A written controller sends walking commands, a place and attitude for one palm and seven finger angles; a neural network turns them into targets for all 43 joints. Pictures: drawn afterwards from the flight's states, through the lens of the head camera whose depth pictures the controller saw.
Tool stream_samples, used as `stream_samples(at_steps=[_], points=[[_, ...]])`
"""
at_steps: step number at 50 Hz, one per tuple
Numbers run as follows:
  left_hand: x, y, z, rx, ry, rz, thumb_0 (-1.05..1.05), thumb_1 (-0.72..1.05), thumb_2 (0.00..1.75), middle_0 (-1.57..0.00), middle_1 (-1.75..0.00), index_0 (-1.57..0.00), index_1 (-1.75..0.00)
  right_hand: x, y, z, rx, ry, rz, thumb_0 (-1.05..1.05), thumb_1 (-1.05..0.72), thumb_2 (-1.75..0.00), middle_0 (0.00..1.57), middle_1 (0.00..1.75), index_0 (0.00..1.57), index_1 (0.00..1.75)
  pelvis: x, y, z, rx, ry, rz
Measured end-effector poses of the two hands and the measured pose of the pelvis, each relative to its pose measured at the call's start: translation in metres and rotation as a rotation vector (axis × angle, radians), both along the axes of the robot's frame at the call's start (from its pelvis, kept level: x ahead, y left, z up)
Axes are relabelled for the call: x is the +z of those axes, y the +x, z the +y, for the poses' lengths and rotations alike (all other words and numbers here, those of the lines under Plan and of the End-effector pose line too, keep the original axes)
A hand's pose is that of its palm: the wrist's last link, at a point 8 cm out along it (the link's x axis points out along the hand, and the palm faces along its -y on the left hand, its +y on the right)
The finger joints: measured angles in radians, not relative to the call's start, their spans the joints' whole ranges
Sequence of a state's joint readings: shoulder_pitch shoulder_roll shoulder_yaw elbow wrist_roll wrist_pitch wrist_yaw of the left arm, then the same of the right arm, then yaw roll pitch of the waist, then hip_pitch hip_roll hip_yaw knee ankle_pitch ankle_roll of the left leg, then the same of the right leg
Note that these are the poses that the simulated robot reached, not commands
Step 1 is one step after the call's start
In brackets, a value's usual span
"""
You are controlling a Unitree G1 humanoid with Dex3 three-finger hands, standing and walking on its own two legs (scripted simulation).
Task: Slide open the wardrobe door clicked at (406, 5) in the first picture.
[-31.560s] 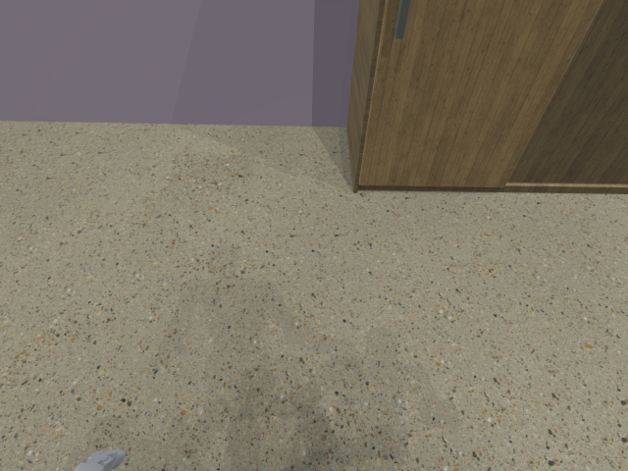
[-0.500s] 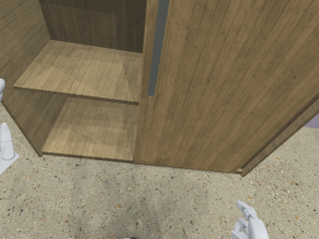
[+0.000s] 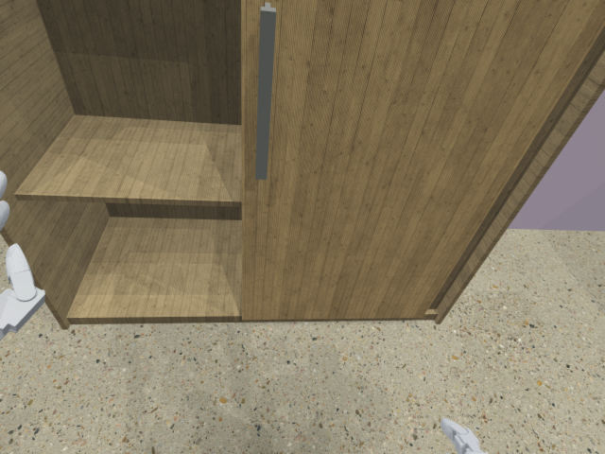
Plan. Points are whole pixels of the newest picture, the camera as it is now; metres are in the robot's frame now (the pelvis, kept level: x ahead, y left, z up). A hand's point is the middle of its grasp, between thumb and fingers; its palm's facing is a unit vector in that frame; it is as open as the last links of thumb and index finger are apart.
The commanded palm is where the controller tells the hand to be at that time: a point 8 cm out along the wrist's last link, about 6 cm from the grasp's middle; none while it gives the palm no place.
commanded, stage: stop stepping back and stand still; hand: left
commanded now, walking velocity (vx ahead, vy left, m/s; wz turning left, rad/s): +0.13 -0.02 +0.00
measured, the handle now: (264, 100) +0.72 +0.11 +0.15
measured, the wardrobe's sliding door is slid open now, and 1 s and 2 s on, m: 0.60 0.60 0.60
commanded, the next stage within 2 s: let the arm hang, fingers relaxed in 1.32 s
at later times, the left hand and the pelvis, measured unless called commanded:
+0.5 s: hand out of the picture +0.21 +0.30 +0.17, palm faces +0.42 -0.78 -0.46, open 7.4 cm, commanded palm +0.14 +0.34 +0.18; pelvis +0.00 +0.04 -0.01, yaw +1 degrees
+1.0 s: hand out of the picture +0.19 +0.33 +0.16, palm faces +0.42 -0.80 -0.43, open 7.4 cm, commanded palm +0.12 +0.37 +0.18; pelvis -0.01 +0.06 +0.01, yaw +1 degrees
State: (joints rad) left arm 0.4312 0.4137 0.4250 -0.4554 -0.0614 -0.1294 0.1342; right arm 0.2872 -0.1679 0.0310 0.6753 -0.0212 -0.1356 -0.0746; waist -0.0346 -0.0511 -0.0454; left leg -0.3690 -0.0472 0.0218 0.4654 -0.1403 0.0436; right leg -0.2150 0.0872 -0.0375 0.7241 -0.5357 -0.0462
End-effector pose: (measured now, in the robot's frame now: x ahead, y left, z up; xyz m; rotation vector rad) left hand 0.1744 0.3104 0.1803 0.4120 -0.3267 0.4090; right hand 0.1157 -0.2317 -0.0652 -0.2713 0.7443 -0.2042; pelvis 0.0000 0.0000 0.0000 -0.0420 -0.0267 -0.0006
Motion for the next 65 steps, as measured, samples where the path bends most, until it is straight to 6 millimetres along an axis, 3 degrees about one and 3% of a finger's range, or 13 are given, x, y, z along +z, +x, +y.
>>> stream_samples(at_steps=[5, 11, 17, 26, 34, 47, 65], points=[[0.012, -0.031, -0.017, -0.077, 0.13, 0.035, 0.02, 0.89, 0.9, -0.21, -0.31, -0.21, -0.3, -0.004, -0.016, -0.003, 0.02, 0.008, 0.028, 0.01, -0.9, -0.89, 0.2, 0.3, 0.2, 0.3, -0.002, -0.015, 0.001, -0.021, 0.039, 0.026], [0.009, -0.034, 0.012, 0.028, 0.099, 0.018, 0.01, 0.88, 0.9, -0.21, -0.31, -0.22, -0.3, -0.008, -0.021, -0.004, -0.003, -0.018, 0.08, 0.01, -0.9, -0.89, 0.2, 0.3, 0.2, 0.3, 0.004, -0.012, 0.013, -0.008, 0.051, 0.044], [-0.004, -0.018, 0.032, 0.05, 0.052, 0.001, 0.01, 0.88, 0.9, -0.21, -0.31, -0.21, -0.3, -0.015, 0.004, 0.011, 0.003, -0.052, 0.007, 0.01, -0.9, -0.89, 0.2, 0.3, 0.2, 0.3, -0.012, -0.004, 0.04, 0.019, 0.034, 0.032], [0.01, -0.007, 0.028, -0.011, 0.155, 0.055, 0.02, 0.88, 0.9, -0.21, -0.31, -0.21, -0.3, -0.012, 0.043, 0.062, 0.09, 0.096, -0.056, 0.01, -0.9, -0.89, 0.2, 0.3, 0.2, 0.3, -0.006, 0.004, 0.039, 0.018, 0.024, 0.037], [-0.004, -0.014, 0.044, 0.034, 0.101, 0.134, 0.01, 0.88, 0.9, -0.21, -0.31, -0.22, -0.3, -0.01, 0.054, 0.066, 0.096, 0.069, -0.041, 0.01, -0.9, -0.89, 0.2, 0.3, 0.2, 0.3, -0.002, 0.007, 0.05, 0.019, 0.03, 0.041], [-0.004, -0.025, 0.055, 0.03, 0.068, 0.128, 0.02, 0.88, 0.9, -0.21, -0.31, -0.21, -0.3, 0.008, 0.044, 0.061, 0.073, 0.015, -0.07, 0.01, -0.9, -0.89, 0.2, 0.3, 0.2, 0.3, 0.004, -0.007, 0.062, 0.022, 0.025, 0.034], [-0.01, -0.051, 0.074, 0.064, 0.046, 0.14, 0.02, 0.88, 0.9, -0.21, -0.31, -0.21, -0.3, 0.001, 0.015, 0.084, 0.088, 0.037, -0.03, 0.01, -0.9, -0.89, 0.2, 0.3, 0.2, 0.3, 0.007, -0.025, 0.076, 0.032, 0.018, 0.022]])
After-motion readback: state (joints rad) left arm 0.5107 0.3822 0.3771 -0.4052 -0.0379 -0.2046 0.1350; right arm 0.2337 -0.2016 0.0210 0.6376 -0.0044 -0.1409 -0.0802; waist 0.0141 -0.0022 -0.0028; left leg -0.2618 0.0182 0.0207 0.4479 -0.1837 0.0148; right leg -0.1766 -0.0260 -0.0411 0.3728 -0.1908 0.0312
